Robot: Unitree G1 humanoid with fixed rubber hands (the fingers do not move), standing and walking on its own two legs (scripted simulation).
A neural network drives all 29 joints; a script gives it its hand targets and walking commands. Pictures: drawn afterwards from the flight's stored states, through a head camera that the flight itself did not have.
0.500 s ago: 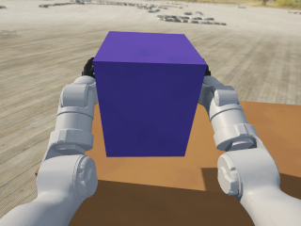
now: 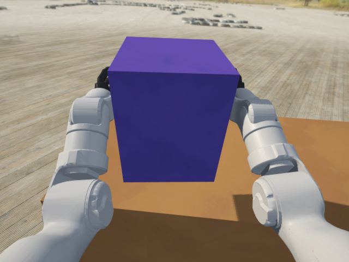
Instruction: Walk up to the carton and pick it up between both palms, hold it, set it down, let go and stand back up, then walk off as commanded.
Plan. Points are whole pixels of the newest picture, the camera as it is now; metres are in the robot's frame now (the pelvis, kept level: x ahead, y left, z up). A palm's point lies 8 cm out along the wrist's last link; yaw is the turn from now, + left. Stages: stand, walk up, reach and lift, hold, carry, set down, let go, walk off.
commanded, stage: hold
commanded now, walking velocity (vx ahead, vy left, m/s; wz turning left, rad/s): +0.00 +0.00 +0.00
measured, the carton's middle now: (170, 108) +0.38 +0.02 +0.26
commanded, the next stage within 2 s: set down in 0.34 s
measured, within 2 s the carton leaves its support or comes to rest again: neither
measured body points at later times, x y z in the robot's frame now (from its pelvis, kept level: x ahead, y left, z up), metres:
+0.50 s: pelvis +0.00 +0.00 +0.00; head -0.09 +0.00 +0.44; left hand +0.39 +0.17 +0.28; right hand +0.40 -0.12 +0.29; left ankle +0.03 +0.11 -0.74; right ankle +0.05 -0.10 -0.74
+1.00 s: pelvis +0.01 +0.00 +0.00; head -0.03 +0.01 +0.45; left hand +0.43 +0.17 +0.25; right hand +0.45 -0.13 +0.24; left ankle +0.03 +0.11 -0.74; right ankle +0.05 -0.10 -0.74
